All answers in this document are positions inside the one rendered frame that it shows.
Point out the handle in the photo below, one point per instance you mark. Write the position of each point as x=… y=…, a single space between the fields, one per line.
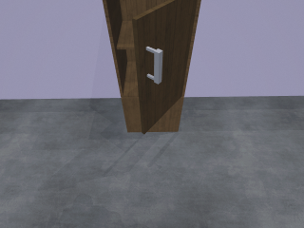
x=158 y=53

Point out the cupboard door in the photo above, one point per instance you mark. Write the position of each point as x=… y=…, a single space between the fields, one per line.
x=167 y=27

